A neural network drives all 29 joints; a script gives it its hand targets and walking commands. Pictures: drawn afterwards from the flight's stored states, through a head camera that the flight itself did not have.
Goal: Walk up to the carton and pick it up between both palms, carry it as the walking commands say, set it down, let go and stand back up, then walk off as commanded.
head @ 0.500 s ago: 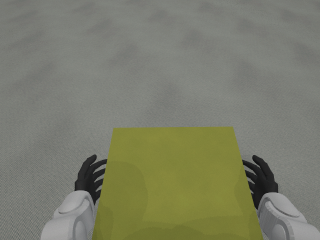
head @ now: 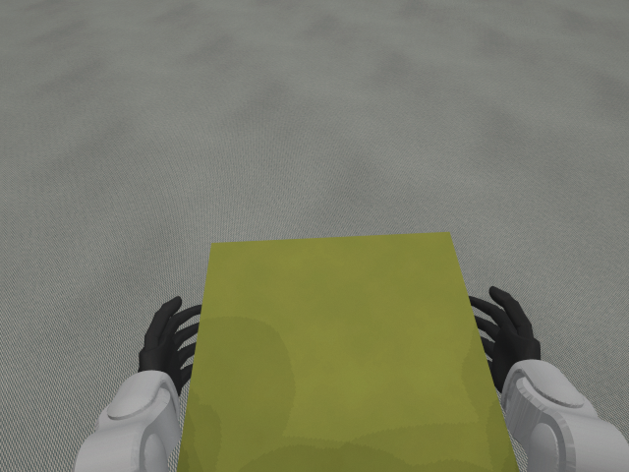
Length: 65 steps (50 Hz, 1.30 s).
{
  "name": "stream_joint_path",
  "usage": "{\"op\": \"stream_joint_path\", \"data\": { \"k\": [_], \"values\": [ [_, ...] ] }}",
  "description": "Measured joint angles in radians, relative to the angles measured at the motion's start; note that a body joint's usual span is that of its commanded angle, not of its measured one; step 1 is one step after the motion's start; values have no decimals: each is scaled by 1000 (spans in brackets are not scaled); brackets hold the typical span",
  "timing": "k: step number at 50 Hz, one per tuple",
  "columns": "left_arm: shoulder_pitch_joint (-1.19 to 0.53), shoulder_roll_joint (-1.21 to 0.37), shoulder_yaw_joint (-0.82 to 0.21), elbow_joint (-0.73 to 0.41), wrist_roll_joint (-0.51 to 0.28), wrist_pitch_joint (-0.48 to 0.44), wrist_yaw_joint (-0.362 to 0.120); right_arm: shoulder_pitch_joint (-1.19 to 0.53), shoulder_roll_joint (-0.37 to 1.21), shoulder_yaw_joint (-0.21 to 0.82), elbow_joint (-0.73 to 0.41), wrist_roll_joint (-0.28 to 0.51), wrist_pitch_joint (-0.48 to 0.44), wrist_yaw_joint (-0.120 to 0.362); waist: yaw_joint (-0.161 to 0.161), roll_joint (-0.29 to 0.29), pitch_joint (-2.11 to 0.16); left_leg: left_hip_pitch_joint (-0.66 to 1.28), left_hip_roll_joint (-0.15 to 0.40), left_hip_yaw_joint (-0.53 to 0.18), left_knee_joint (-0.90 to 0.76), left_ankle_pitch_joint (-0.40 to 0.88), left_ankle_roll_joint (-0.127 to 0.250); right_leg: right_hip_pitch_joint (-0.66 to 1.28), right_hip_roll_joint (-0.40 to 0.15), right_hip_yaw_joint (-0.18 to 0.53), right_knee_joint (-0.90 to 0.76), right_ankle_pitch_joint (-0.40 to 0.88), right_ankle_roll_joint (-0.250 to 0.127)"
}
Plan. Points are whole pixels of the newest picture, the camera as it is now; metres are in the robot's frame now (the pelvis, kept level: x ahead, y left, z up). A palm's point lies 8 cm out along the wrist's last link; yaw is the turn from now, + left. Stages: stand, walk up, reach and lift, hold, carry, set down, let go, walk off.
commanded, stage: carry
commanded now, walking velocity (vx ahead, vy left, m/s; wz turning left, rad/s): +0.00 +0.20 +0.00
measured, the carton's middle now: (335, 375) +0.26 +0.00 +0.01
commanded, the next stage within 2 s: none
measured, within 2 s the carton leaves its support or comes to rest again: neither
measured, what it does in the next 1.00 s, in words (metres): steps to the left: right foot, then left foot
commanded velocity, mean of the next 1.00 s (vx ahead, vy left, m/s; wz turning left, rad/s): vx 0.00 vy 0.16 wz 0.00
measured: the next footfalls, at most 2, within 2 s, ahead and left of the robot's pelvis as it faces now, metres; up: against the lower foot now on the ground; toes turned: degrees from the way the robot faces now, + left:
right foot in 0.30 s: -0.02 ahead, -0.02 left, +0.00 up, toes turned -10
left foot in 0.64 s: +0.00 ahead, +0.32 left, +0.00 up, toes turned +7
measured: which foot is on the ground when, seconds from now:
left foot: down 0.00-0.32, up 0.34-0.62, down 0.64-1.00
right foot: up 0.00-0.28, down 0.30-0.66, up 0.68-0.98, down 1.00-1.00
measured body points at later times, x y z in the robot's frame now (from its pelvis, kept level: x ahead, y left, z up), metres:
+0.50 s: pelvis -0.05 +0.11 +0.02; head -0.05 +0.10 +0.47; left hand +0.19 +0.28 +0.10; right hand +0.18 -0.08 +0.10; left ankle -0.02 +0.25 -0.66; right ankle -0.06 -0.02 -0.72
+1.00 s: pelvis -0.10 +0.26 +0.01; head -0.11 +0.26 +0.46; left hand +0.15 +0.43 +0.10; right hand +0.12 +0.06 +0.10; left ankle -0.03 +0.31 -0.72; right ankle -0.13 +0.17 -0.72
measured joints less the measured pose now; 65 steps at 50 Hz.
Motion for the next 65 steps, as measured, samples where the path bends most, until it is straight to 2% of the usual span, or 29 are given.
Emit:
{"op": "stream_joint_path", "data": {
  "k": [2, 3, 6, 9, 13, 15, 16, 18, 19, 21, 23, 26, 29, 32, 33, 34, 36, 37, 40, 43, 48, 50, 51, 54, 56, 57, 61, 63, 65],
  "values": [
    [1, 27, 3, 22, -11, 16, -1, 13, 19, 10, 23, -17, -3, -4, 10, 4, 4, -20, 4, 1, 40, -35, 34, -64, 44, 15, 211, -156, -18],
    [2, 30, 1, 32, -16, 22, -1, 26, 17, 14, 25, -21, -2, -6, 15, 9, 4, -23, 7, 0, 41, -43, 47, -93, 70, 12, 320, -192, -27],
    [8, 12, -5, 40, -23, 20, 4, 60, 19, 1, 4, -16, -4, -5, 22, 20, 1, -20, 1, 3, 5, -21, 68, -124, 133, -21, 482, -197, -47],
    [9, -2, -11, 30, -22, 6, 5, 72, 21, -13, -20, -7, -15, -1, 11, 32, -10, -18, -15, 15, -30, 6, 93, -85, 175, -56, 406, -200, -60],
    [3, 1, -14, 31, -14, -6, -3, 64, 19, -11, -28, -9, -17, -2, -14, 58, -37, -28, -39, 41, -45, 23, 119, 18, 205, -84, 150, -195, -87],
    [1, 5, -14, 38, -11, -7, -8, 58, 17, -6, -26, -15, -9, -4, -19, 66, -53, -38, -56, 61, -37, 24, 127, 98, 201, -96, -42, -121, -103],
    [-1, 1, -13, 48, -10, -9, -9, 54, 10, -5, -22, -17, -4, -5, -18, 80, -55, -46, -56, 67, -22, 19, 129, 113, 200, -99, -96, -27, -121],
    [5, -15, -13, 76, -6, -10, -7, 60, -12, 1, -6, -19, 8, -6, -14, 87, -57, -83, -63, 51, 91, -89, 72, 111, 187, -91, -94, 14, -135],
    [12, -23, -10, 83, -5, -7, -6, 60, -18, 2, 1, -18, 17, -7, -15, 79, -52, -112, -67, 36, 190, -135, 50, 117, 174, -86, -100, 14, -132],
    [29, -33, -2, 75, -2, -2, -3, 52, -18, 2, 13, -13, 29, -7, -16, 66, -38, -154, -59, 2, 351, -151, 20, 133, 149, -72, -128, 26, -117],
    [37, -36, 8, 53, -2, -1, -2, 41, -9, 1, 15, -9, 26, -5, -14, 54, -24, -165, -34, -22, 406, -136, -2, 137, 125, -57, -147, 45, -98],
    [32, -34, 15, 22, -5, -6, -5, 25, -3, 2, 1, -4, 15, -4, -11, 36, -11, -139, 3, -41, 343, -153, -19, 123, 85, -42, -155, 65, -71],
    [20, -33, 9, 3, -3, -11, -5, 14, -13, 2, -18, 2, 9, -3, -5, 23, -4, -82, 20, -34, 205, -171, -24, 97, 46, -34, -144, 74, -38],
    [13, -32, -1, -12, 3, -9, -2, 6, -23, -1, -27, 8, 9, 0, -2, 24, -3, 18, 27, -6, -13, -91, -22, 59, 15, -27, -90, 61, 7],
    [7, -20, -2, -11, 3, -6, 0, 3, -15, -1, -20, 7, 4, 1, -5, 13, -1, 17, 13, -1, -32, -18, -15, 37, -3, -20, -51, 46, 9],
    [2, -1, -1, -3, 1, -1, 0, 3, 2, 0, -3, 1, -4, 0, -4, 0, 4, -3, 1, 3, 0, -9, 1, 12, -6, -5, 10, -18, 6],
    [2, 25, 2, 19, -8, 14, -1, 13, 16, 11, 21, -15, -7, -4, 7, 3, 11, -25, 3, 4, 42, -34, 36, -56, 39, 14, 220, -166, -13],
    [4, 27, 1, 28, -13, 20, 0, 25, 16, 15, 23, -19, -6, -5, 12, 9, 11, -28, 6, 4, 43, -40, 49, -85, 66, 12, 327, -201, -22],
    [11, 9, -5, 35, -20, 19, 4, 58, 19, 1, 3, -15, -7, -4, 20, 20, 5, -26, 0, 6, 7, -18, 71, -121, 131, -21, 483, -203, -45],
    [11, -5, -10, 26, -20, 6, 5, 71, 20, -13, -20, -6, -19, 1, 11, 32, -8, -23, -16, 19, -31, 10, 96, -87, 174, -55, 411, -203, -60],
    [5, 1, -15, 41, -10, -5, -2, 63, 19, -10, -15, -11, -20, -1, -17, 55, -51, -24, -44, 53, -71, 40, 124, 42, 208, -78, 92, -193, -86],
    [3, 4, -15, 53, -6, -3, -5, 58, 16, -6, -6, -17, -11, -3, -20, 60, -70, -26, -57, 72, -76, 47, 128, 118, 201, -88, -87, -107, -100],
    [3, 0, -14, 67, -5, -5, -6, 54, 8, -4, 2, -19, -6, -4, -20, 72, -72, -23, -57, 78, -78, 50, 128, 129, 201, -88, -127, -23, -112],
    [14, -19, -15, 94, 3, 3, -4, 63, -17, 2, 19, -21, 17, -6, -22, 84, -80, -4, -56, 85, -92, 39, 57, 146, 195, -88, -146, 30, -126],
    [20, -29, -12, 93, 8, 8, -2, 58, -26, 2, 24, -16, 30, -6, -25, 84, -82, 2, -51, 94, -97, 47, 31, 155, 192, -94, -153, 28, -120],
    [21, -30, -12, 90, 10, 10, -1, 53, -26, 2, 29, -14, 32, -6, -24, 82, -81, 5, -52, 97, -101, 58, 37, 156, 190, -94, -152, 28, -116],
    [18, -7, -10, 80, 8, 27, 3, 35, -8, -2, 48, -12, 35, -7, -15, 58, -89, 19, -73, 108, -148, 83, 104, 142, 173, -86, -142, 24, -103],
    [10, 5, -12, 85, 4, 34, 5, 29, 0, -5, 53, -15, 37, -9, -9, 52, -92, 35, -83, 109, -193, 105, 104, 146, 167, -86, -155, 12, -105],
    [-1, 12, -15, 94, 0, 39, 7, 24, 4, -11, 54, -17, 41, -11, -3, 54, -91, 59, -90, 105, -247, 131, 74, 161, 163, -93, -185, 0, -109]
  ]
}}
